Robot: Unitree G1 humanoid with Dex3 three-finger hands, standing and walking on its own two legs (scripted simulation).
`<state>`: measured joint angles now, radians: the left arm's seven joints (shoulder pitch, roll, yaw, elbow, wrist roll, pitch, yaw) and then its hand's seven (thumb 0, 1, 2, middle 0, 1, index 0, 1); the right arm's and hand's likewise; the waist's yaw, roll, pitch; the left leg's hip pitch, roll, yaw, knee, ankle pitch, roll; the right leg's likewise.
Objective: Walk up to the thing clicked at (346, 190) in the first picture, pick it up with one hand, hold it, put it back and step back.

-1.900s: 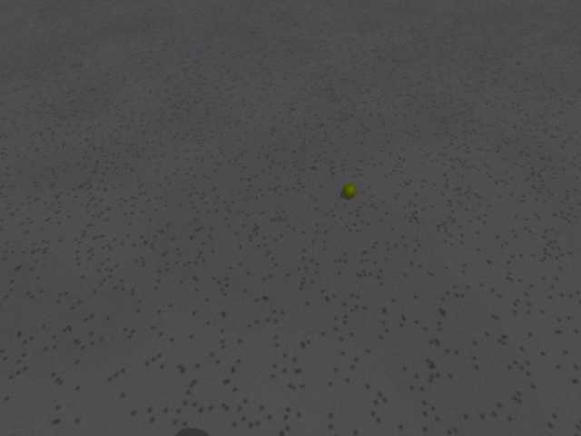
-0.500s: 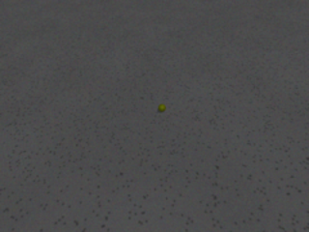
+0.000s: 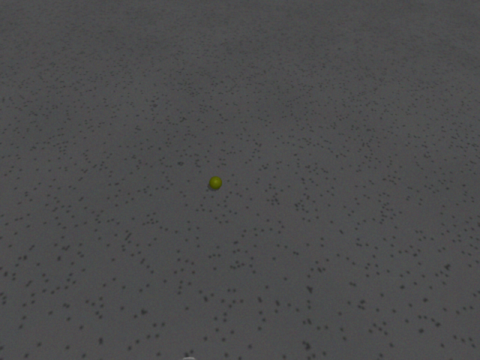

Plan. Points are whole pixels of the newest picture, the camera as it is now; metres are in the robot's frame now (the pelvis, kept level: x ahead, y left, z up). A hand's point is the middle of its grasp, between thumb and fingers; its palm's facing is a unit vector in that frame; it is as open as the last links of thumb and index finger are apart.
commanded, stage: walk up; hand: left
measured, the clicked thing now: (215, 182) +1.07 +0.17 -0.72
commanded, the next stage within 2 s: none
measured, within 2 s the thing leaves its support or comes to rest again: neither
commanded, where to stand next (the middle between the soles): +0.72 -0.03 m, yaw -5 degrees
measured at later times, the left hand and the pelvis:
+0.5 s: hand (158, 241) +0.37 +0.21 -0.11, palm faces -0.12 -0.91 -0.40, open 7.4 cm; pelvis +0.22 -0.05 +0.00, yaw -5 degrees
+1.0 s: hand (143, 220) +0.45 +0.27 -0.15, palm faces -0.11 -0.93 -0.36, open 7.4 cm; pelvis +0.41 -0.01 +0.00, yaw -6 degrees
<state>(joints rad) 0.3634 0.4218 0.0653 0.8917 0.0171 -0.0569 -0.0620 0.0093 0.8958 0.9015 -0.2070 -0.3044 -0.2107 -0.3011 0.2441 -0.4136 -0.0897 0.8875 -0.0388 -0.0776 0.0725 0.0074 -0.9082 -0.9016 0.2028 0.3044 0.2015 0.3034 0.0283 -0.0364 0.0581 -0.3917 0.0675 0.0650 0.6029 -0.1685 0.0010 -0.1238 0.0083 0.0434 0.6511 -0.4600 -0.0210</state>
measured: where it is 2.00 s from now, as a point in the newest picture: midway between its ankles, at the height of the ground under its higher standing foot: (248, 256)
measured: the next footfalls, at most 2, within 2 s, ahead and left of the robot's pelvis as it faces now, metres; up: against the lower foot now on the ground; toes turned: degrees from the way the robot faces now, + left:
right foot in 0.40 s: +0.34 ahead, -0.16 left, +0.00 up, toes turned -8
left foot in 0.90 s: +0.53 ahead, +0.09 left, +0.00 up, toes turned -1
